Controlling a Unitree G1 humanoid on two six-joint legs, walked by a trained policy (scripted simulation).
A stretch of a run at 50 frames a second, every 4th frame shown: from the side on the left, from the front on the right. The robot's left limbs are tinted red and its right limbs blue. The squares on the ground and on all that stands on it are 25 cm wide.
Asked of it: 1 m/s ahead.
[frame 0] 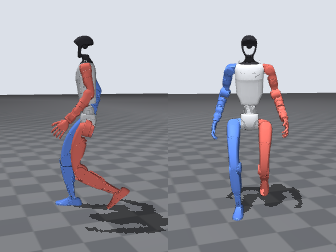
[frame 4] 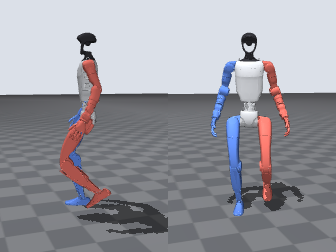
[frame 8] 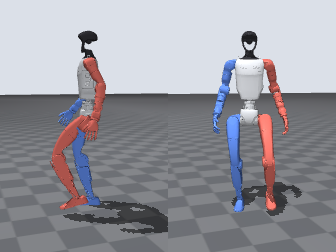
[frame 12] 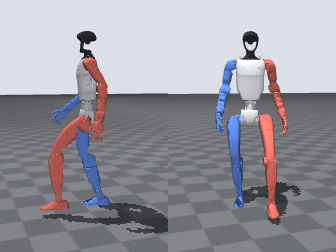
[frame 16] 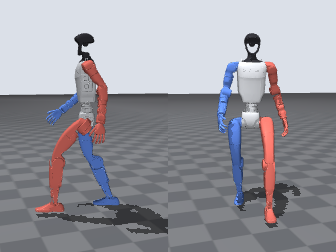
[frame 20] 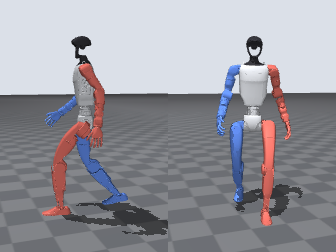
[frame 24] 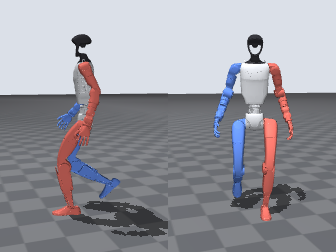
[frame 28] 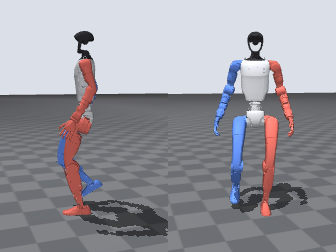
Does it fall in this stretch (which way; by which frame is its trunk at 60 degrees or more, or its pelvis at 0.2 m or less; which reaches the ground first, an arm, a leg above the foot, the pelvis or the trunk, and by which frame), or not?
no
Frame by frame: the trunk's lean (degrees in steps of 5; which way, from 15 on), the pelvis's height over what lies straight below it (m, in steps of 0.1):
0: 5, 0.7
4: 0, 0.8
8: 0, 0.8
12: 0, 0.8
16: 0, 0.8
20: 5, 0.7
24: 5, 0.7
28: 0, 0.8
